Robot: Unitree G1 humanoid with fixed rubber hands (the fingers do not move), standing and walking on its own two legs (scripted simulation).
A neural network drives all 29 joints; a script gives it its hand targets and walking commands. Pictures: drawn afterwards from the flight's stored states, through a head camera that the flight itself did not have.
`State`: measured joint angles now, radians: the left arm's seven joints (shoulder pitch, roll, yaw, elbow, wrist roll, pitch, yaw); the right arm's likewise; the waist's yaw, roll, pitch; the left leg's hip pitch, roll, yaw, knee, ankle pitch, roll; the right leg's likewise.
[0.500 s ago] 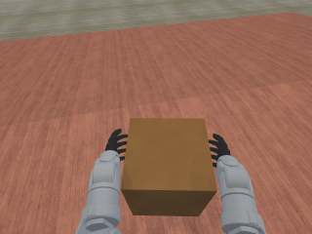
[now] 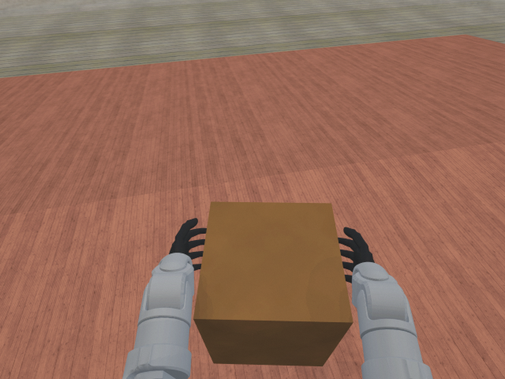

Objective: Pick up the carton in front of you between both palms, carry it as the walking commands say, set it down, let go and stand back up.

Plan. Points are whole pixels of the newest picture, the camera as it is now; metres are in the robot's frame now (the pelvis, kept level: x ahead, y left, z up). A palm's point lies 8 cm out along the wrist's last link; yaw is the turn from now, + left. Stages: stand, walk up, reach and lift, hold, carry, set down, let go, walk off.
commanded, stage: reach and lift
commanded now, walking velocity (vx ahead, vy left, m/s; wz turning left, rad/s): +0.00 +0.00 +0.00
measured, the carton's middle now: (269, 287) +0.29 +0.00 -0.05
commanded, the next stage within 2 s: hold in 0.12 s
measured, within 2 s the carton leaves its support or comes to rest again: neither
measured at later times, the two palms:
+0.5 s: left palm (175, 264) +0.28 +0.15 +0.05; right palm (365, 273) +0.27 -0.15 +0.05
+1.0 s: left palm (176, 261) +0.28 +0.15 +0.05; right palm (365, 269) +0.28 -0.15 +0.05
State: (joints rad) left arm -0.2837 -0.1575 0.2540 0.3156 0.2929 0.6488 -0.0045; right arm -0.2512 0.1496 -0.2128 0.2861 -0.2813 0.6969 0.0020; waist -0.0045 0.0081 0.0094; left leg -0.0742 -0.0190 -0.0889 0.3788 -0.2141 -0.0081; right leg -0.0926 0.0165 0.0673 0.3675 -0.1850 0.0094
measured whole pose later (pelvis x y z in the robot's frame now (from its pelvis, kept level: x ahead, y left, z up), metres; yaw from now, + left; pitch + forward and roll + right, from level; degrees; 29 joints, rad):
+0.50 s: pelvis -0.01 +0.00 +0.00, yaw +0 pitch -8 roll +0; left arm -0.30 -0.16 0.26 0.26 0.29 0.74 -0.01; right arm -0.27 0.15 -0.21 0.24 -0.28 0.79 0.01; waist 0.00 0.01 0.03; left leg -0.03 -0.02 -0.08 0.38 -0.20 -0.01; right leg -0.05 0.02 0.07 0.37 -0.17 0.01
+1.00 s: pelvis -0.01 +0.00 +0.00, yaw +0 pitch -8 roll +0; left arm -0.29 -0.16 0.25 0.24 0.30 0.74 -0.01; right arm -0.26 0.15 -0.20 0.22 -0.28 0.79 0.01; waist 0.00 0.01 0.03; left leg -0.02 -0.01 -0.09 0.37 -0.20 -0.01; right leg -0.04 0.02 0.07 0.35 -0.17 0.01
